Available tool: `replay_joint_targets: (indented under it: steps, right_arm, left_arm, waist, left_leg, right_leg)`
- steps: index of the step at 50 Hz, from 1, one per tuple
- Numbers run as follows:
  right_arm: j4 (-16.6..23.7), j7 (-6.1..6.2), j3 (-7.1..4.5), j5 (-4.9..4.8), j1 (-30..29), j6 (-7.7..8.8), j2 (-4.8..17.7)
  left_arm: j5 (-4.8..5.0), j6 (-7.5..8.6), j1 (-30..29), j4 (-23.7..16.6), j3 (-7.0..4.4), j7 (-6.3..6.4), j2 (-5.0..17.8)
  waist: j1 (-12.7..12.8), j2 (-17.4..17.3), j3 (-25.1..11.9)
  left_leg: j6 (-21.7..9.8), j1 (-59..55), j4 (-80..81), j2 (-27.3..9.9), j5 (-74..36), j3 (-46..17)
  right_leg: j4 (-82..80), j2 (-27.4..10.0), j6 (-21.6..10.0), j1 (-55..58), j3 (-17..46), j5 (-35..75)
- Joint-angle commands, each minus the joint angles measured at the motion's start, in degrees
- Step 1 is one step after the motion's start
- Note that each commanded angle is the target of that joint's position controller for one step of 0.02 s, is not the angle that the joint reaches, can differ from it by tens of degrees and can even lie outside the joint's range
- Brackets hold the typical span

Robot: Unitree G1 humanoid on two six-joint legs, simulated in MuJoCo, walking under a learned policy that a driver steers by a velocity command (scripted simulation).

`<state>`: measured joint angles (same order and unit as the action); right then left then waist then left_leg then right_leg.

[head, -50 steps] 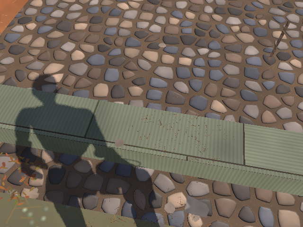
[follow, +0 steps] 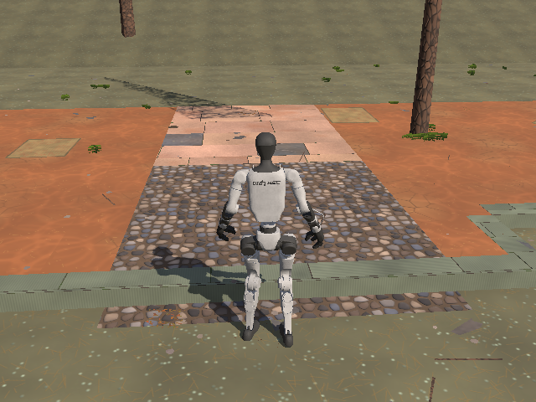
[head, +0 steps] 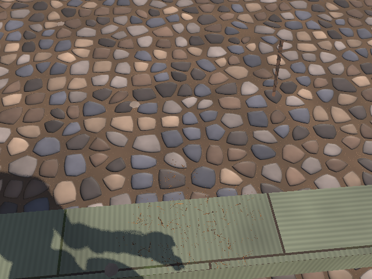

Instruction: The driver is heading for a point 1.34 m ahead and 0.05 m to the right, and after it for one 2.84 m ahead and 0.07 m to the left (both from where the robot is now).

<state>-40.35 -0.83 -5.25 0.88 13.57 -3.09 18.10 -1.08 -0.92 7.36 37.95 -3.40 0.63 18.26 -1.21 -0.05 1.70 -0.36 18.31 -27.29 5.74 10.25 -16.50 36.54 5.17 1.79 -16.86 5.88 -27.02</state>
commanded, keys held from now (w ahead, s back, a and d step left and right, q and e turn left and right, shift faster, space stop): w+q+shift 0.06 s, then w+shift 0.20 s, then w+e+shift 0.66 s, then w+shift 0.06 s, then w+q+shift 0.02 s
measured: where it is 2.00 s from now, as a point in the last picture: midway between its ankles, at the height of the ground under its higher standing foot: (210, 50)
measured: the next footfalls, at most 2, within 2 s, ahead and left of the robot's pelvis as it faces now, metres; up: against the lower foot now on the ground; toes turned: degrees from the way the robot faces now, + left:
right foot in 0.02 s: +0.03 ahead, -0.11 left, +0.00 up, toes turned +8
left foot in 0.40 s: +0.23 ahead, +0.19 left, +0.00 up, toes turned +8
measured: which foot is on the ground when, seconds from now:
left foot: down 0.00-0.02, up 0.04-0.38, down 0.40-0.84, up 0.86-1.00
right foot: up 0.00-0.00, down 0.02-0.40, up 0.42-0.84, down 0.86-1.00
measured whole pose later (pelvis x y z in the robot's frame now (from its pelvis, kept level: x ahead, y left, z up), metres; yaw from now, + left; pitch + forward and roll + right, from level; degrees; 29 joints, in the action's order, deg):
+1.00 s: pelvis +0.59 +0.03 +0.06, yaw -19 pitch +3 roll -2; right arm -35.3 -0.9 0.3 3.5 11.9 5.9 10.3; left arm -1.2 1.1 16.8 44.6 -2.9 -0.1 16.7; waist -0.8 1.1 -3.5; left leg -2.3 33.7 -105.6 -2.1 13.9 -6.3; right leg 58.1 13.8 -12.6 -30.9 -5.2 -30.5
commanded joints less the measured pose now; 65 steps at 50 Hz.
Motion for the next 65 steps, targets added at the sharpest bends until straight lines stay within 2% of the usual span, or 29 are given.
replay_joint_targets:
  steps: [1,2,3,4,6,16,19,20,21,22,25,29,33,36,38,39,40,42,43,44,45,46,49,51,53,58,61,64,65]
  right_arm:
    - [7.19,-0.45,-2.90,0.46,-10.90,0.30,7.68]
    - [6.54,0.31,-1.83,-0.32,-5.13,1.01,2.18]
    - [9.55,0.32,-1.04,0.11,-8.62,1.96,2.27]
    - [9.74,-0.38,-1.67,0.82,-10.95,2.53,6.29]
    - [6.97,-2.41,-1.48,1.11,-6.38,3.24,5.47]
    - [10.50,-4.25,1.98,1.53,-18.73,4.89,1.63]
    - [4.77,-1.57,0.61,1.73,1.84,5.76,4.15]
    - [2.13,-0.22,-0.55,2.85,12.23,6.45,7.14]
    - [1.93,0.88,-1.40,4.13,18.50,7.18,13.37]
    - [2.21,1.10,-1.69,3.43,17.10,6.90,14.72]
    - [1.88,0.31,1.30,2.29,5.84,7.18,3.49]
    - [-2.65,-0.11,2.04,1.27,6.54,9.42,0.81]
    - [-10.73,-1.01,3.63,2.26,13.09,10.79,-2.37]
    - [-14.98,-0.27,4.85,1.45,15.69,10.07,-3.31]
    - [-14.34,2.01,5.33,-0.43,15.07,9.12,-1.54]
    - [-10.72,2.93,5.54,-1.74,11.58,9.35,1.23]
    - [-9.44,4.14,3.88,-2.76,14.27,9.48,7.59]
    - [-4.91,4.37,0.09,-1.48,8.49,7.28,16.25]
    - [-2.65,3.07,-0.78,-1.36,8.28,6.70,16.39]
    - [-1.82,1.01,1.28,0.45,8.65,7.48,4.90]
    - [7.70,-1.54,1.84,1.92,1.93,9.81,2.34]
    - [11.73,-1.96,2.71,3.76,-0.55,11.61,0.33]
    - [13.87,0.12,6.58,3.35,-4.02,10.56,-7.79]
    - [10.81,0.89,6.39,2.44,1.95,6.92,-5.74]
    - [12.95,0.89,5.89,1.55,-5.82,5.30,-2.14]
    - [10.11,-2.31,5.96,-0.55,-10.81,6.46,-2.46]
    - [6.61,-2.00,3.61,-1.29,-7.34,6.65,2.50]
    - [-2.38,-1.09,0.18,-1.08,17.34,5.32,7.87]
    - [-6.13,-0.62,-1.30,-0.96,28.91,4.94,9.33]
  left_arm:
    - [0.06,1.50,13.51,0.06,-1.32,1.41,5.31]
    - [0.33,2.38,12.73,-0.08,-2.45,2.34,10.86]
    - [-1.83,2.78,8.08,-2.46,-3.39,2.34,16.09]
    - [-2.44,3.42,5.88,-1.80,-2.76,1.95,12.27]
    - [-1.72,4.96,4.59,-1.20,-1.12,0.88,7.20]
    - [0.18,7.12,16.15,5.96,-0.68,-0.82,7.21]
    - [1.20,6.53,15.28,7.36,-1.06,-0.67,8.94]
    - [1.35,7.01,13.52,6.49,-0.60,-0.89,7.69]
    - [1.82,7.50,12.17,3.08,1.69,-1.33,-2.18]
    - [2.84,7.09,10.86,1.90,0.92,-1.04,0.61]
    - [-0.14,4.95,10.42,3.49,0.61,-1.97,-0.04]
    - [-0.23,1.71,7.42,1.60,1.15,-3.34,-4.44]
    - [0.52,0.06,-8.06,-7.77,3.94,0.99,-10.91]
    - [0.78,-0.10,-16.60,-13.26,5.53,0.66,-10.41]
    - [0.30,-1.14,-12.11,-12.21,5.54,-1.47,-7.02]
    - [0.24,-0.83,-7.98,-10.73,5.33,-2.22,-6.38]
    - [0.61,-1.02,-6.53,-10.06,5.17,-2.68,-5.95]
    - [0.62,-0.82,12.47,-4.74,2.11,-3.15,0.24]
    - [1.00,0.44,15.17,-4.10,0.00,-3.54,4.97]
    - [1.98,1.76,6.84,-4.48,-1.38,-3.51,7.30]
    - [2.03,0.58,6.02,-3.58,-3.26,-2.42,12.26]
    - [1.86,0.78,8.58,-3.12,-3.54,-1.38,11.81]
    - [-1.07,4.31,13.48,5.34,-1.23,0.15,2.69]
    - [-1.09,6.10,8.93,4.88,0.31,-0.42,-0.06]
    - [-0.51,8.20,7.64,5.52,0.34,-1.43,1.62]
    - [1.19,9.76,15.96,7.90,-0.95,-1.15,6.31]
    - [-0.06,9.61,16.87,7.75,-2.06,-0.13,9.15]
    - [-2.93,7.00,9.62,4.80,-2.59,1.95,9.11]
    - [-2.27,6.50,0.36,2.05,-2.83,2.07,9.09]
  waist:
    - [9.96,-8.67,-1.93]
    - [7.39,8.20,-4.20]
    - [6.95,12.41,-2.63]
    - [4.69,4.40,-0.90]
    - [2.20,3.81,-1.02]
    - [5.88,9.04,4.60]
    - [-5.04,6.09,-4.33]
    - [-10.45,2.83,-10.56]
    - [-10.63,-12.23,-15.63]
    - [-9.84,-12.27,-17.01]
    - [-1.54,-4.85,-3.72]
    - [2.85,-5.43,2.92]
    - [4.32,-5.40,9.56]
    - [5.69,-0.82,11.37]
    - [7.03,0.20,5.73]
    - [9.84,0.81,1.15]
    - [10.52,-2.09,-6.54]
    - [17.76,-11.74,-19.76]
    - [17.14,-11.40,-22.38]
    - [10.22,0.66,-15.32]
    - [8.14,15.36,-18.75]
    - [6.61,5.67,-17.87]
    - [0.39,-6.18,-1.18]
    - [-5.03,-7.74,0.78]
    - [-4.14,-7.02,6.63]
    - [3.66,-0.75,-1.51]
    - [1.25,7.84,-5.47]
    - [-12.43,8.13,-12.35]
    - [-21.24,0.12,-10.96]
  left_leg:
    - [-0.56,17.79,7.48,0.09,25.08,-6.93]
    - [0.14,25.18,-13.30,4.46,26.93,2.44]
    - [0.76,33.02,-23.23,2.25,18.26,6.33]
    - [0.11,31.29,-29.45,-4.51,11.08,5.66]
    - [0.09,29.02,-34.13,-3.91,4.80,7.03]
    - [-1.12,12.08,-9.20,-6.17,1.16,19.69]
    - [-4.16,-16.09,-1.91,-0.54,3.63,21.29]
    - [-4.25,-32.77,-2.27,-5.46,5.63,17.18]
    - [-5.29,-42.97,6.64,-25.61,24.84,-8.49]
    - [-6.92,-35.98,15.05,-30.59,28.42,-26.60]
    - [-6.36,-19.16,13.37,-24.02,22.27,-4.85]
    - [-3.82,-7.76,17.49,-21.88,14.82,9.28]
    - [-3.97,-9.16,19.99,-24.90,8.40,15.95]
    - [0.70,-7.08,24.48,-18.70,-5.10,26.63]
    - [-1.87,-3.13,28.74,-15.66,-27.87,34.58]
    - [-1.29,-0.89,22.23,-16.06,-60.33,37.47]
    - [-2.51,-5.01,15.21,-19.16,-88.11,34.81]
    - [-4.01,-18.84,-11.22,-21.96,-105.45,31.24]
    - [-4.84,-17.96,-32.06,-21.48,-96.53,28.88]
    - [-2.93,-0.54,-53.88,-12.98,-24.91,25.81]
    - [0.81,26.49,-78.78,0.33,-0.13,17.55]
    - [-1.53,35.10,-84.68,-3.02,-0.44,9.46]
    - [-2.70,41.13,-88.78,-7.26,8.38,9.85]
    - [-2.56,35.28,-75.07,-10.61,10.15,11.74]
    - [-1.93,28.76,-54.14,-11.58,8.56,16.25]
    - [-5.09,10.27,-14.49,-7.77,-19.29,25.77]
    - [-6.09,7.02,-6.60,-2.54,-19.70,27.55]
    - [-8.99,-13.91,-2.94,0.94,-15.42,24.78]
    - [-13.93,-24.64,4.02,-3.84,-17.13,18.66]
  right_leg:
    - [-22.76,0.28,-3.45,25.77,-4.92,7.90]
    - [-26.08,-15.93,-4.67,31.75,10.35,-3.56]
    - [-30.98,-29.44,-9.87,22.82,31.96,-18.40]
    - [-29.12,-29.10,-11.92,18.34,30.62,-19.47]
    - [-28.71,-21.64,-9.90,16.97,19.14,-10.78]
    - [-31.05,-16.92,-10.23,9.44,1.42,22.96]
    - [-8.26,-14.98,-10.94,3.89,-2.16,58.46]
    - [7.40,-11.69,-9.95,-8.05,-3.44,48.34]
    - [28.51,-4.62,-8.16,-23.99,-3.21,6.68]
    - [39.23,-2.24,-8.54,-29.65,2.91,5.40]
    - [51.36,-9.26,-7.91,-33.72,-1.12,11.42]
    - [61.39,-9.46,-6.63,-40.38,-1.23,16.31]
    - [92.65,-5.53,-11.21,-65.74,-1.34,3.41]
    - [75.31,-4.89,-12.80,-62.59,-8.31,2.18]
    - [58.73,-4.96,-13.25,-41.30,-17.72,4.70]
    - [50.10,-3.03,-13.67,-25.90,-22.86,6.95]
    - [46.65,-0.67,-13.79,-15.38,-24.94,7.24]
    - [36.80,3.33,-15.34,-4.38,-18.48,-4.62]
    - [24.37,6.87,-16.94,2.93,-9.69,-10.60]
    - [8.04,-0.29,-21.06,6.05,12.10,-13.25]
    - [-13.20,-9.42,-28.50,17.99,50.18,-9.67]
    - [-18.82,-12.51,-27.01,21.63,56.23,-11.25]
    - [-12.78,-9.19,-20.83,2.11,34.62,7.22]
    - [-14.83,-7.39,-15.63,-6.73,18.32,10.13]
    - [-22.51,-3.54,-13.23,-15.62,9.02,19.86]
    - [-33.67,-3.51,-8.06,6.23,-3.87,56.95]
    - [-27.62,-9.07,-4.70,25.28,-7.66,81.96]
    - [7.09,-10.51,-2.37,23.63,-10.58,95.23]
    - [38.32,-2.64,-1.75,10.26,-12.23,66.84]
